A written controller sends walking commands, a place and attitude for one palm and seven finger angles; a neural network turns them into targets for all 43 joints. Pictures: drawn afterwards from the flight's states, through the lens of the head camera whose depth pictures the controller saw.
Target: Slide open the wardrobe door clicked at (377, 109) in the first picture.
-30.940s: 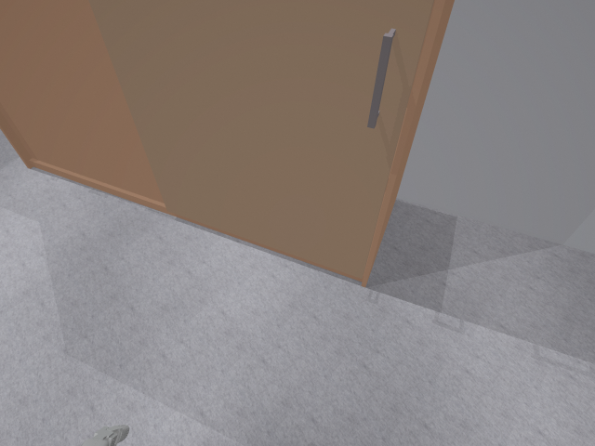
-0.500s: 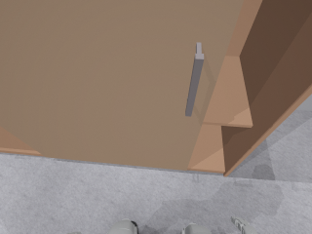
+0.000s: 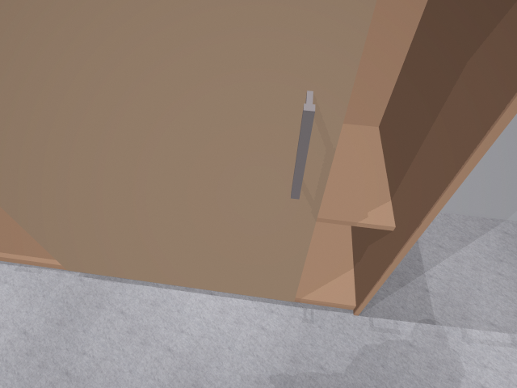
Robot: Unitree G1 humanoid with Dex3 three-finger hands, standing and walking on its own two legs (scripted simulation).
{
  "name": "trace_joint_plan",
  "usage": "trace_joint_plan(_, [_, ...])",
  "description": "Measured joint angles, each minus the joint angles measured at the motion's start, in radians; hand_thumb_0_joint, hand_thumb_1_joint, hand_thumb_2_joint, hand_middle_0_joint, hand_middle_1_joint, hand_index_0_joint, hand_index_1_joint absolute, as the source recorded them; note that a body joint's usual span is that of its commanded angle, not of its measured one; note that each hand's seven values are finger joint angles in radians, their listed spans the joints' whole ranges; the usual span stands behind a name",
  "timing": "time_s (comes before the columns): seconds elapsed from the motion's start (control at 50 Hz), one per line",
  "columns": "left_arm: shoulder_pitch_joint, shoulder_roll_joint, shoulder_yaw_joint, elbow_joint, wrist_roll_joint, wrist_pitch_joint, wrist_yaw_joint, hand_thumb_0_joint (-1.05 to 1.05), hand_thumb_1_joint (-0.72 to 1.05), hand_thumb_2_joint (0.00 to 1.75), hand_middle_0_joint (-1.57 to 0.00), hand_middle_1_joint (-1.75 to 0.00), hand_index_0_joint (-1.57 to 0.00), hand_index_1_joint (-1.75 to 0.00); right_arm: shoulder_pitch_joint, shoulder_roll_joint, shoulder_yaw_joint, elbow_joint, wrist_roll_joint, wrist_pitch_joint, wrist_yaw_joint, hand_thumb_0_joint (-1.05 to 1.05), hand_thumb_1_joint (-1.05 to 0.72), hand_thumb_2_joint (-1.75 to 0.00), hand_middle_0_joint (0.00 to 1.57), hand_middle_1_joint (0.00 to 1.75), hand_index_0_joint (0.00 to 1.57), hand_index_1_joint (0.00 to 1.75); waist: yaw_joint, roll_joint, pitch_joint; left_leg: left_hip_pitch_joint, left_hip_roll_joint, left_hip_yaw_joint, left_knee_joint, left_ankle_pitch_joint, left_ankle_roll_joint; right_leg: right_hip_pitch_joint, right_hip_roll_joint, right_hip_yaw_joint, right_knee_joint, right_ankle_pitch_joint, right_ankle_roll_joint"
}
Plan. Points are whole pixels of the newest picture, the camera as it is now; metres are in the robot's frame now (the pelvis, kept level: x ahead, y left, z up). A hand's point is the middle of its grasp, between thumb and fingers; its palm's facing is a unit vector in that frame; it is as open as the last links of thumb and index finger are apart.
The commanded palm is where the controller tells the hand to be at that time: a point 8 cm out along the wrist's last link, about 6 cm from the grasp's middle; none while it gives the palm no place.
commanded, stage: come to a stop and stand still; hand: right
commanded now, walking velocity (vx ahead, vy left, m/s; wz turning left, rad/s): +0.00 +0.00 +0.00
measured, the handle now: (301, 150) +0.49 -0.04 +0.09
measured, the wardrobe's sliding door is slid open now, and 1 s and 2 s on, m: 0.23 0.23 0.23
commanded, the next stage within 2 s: look again from close up in 0.66 s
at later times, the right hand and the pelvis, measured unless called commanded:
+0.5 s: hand out of the picture -0.04 -0.15 -0.18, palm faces -0.01 +0.99 -0.15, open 7.4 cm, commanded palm none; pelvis -0.01 +0.01 +0.00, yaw -1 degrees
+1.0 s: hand out of the picture -0.01 -0.18 -0.18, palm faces +0.03 +0.98 -0.20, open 7.4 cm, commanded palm none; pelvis -0.03 +0.00 +0.00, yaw -1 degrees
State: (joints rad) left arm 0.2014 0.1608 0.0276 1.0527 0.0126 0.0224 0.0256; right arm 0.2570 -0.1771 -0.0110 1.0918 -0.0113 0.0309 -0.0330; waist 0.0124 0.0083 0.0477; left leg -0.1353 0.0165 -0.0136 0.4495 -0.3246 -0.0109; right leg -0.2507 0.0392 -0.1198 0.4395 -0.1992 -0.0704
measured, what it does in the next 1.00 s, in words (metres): stands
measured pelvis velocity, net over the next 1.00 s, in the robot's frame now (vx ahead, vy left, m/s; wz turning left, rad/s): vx -0.03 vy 0.00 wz -0.01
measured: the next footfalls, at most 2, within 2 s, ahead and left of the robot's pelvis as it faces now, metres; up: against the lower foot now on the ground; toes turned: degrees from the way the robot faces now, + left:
none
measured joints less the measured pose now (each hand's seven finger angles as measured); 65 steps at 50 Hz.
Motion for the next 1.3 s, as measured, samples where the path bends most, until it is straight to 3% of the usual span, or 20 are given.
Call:
trace_joint_plan(0.2, [0.082,-0.011,-0.020,0.099,0.006,0.002,-0.003,0.00,0.91,0.89,-0.20,-0.29,-0.20,-0.30,0.012,0.028,0.024,0.044,0.004,-0.018,-0.004,0.01,-0.92,-0.90,0.20,0.30,0.20,0.30,0.014,0.014,-0.026,0.033,-0.010,0.003,-0.045,0.043,0.009,0.045,-0.006,0.004,-0.070,0.050,0.006])
trace_joint_plan(0.46, [0.123,-0.048,-0.026,0.131,0.005,-0.008,0.006,0.00,0.90,0.89,-0.20,-0.29,-0.20,-0.30,0.050,0.049,0.025,0.072,0.009,-0.029,-0.006,0.00,-0.91,-0.90,0.20,0.30,0.20,0.30,0.012,0.014,-0.013,0.027,-0.016,0.007,-0.057,0.055,0.016,0.040,-0.011,0.010,-0.085,0.065,0.012])
trace_joint_plan(0.6, [0.112,-0.024,-0.003,0.020,0.012,-0.026,0.000,0.00,0.90,0.89,-0.21,-0.30,-0.20,-0.30,0.069,0.024,0.022,-0.016,-0.006,-0.048,-0.014,0.00,-0.91,-0.90,0.20,0.30,0.20,0.30,0.011,-0.007,-0.023,-0.045,-0.020,0.039,0.051,-0.003,0.019,-0.062,-0.018,0.039,0.062,0.001,0.011])
trace_joint_plan(0.78, [0.018,0.018,0.000,-0.047,0.008,-0.029,0.002,0.00,0.91,0.89,-0.20,-0.29,-0.20,-0.30,0.062,0.001,0.017,-0.077,-0.005,-0.044,-0.022,0.00,-0.91,-0.90,0.20,0.30,0.20,0.30,-0.012,-0.003,-0.047,-0.032,-0.029,0.028,0.096,-0.026,0.018,-0.053,-0.032,0.029,0.126,-0.039,0.009])
trace_joint_plan(0.98, [-0.020,0.024,-0.014,-0.062,0.007,-0.016,-0.014,0.00,0.90,0.89,-0.20,-0.29,-0.20,-0.30,0.053,-0.004,0.028,-0.103,-0.008,-0.036,-0.012,0.00,-0.91,-0.90,0.20,0.30,0.20,0.30,-0.016,-0.002,-0.039,-0.024,-0.025,0.019,0.062,0.016,0.007,-0.035,-0.027,0.019,0.078,0.007,-0.001])
trace_joint_plan(1.3, [0.084,0.001,-0.015,0.031,0.003,0.005,-0.019,0.00,0.90,0.89,-0.20,-0.29,-0.20,-0.30,0.112,0.010,0.023,-0.043,-0.009,-0.025,-0.011,0.00,-0.91,-0.90,0.20,0.30,0.20,0.30,-0.005,0.002,-0.010,-0.043,-0.002,0.012,0.009,0.076,-0.016,-0.036,-0.002,0.009,-0.013,0.080,-0.022])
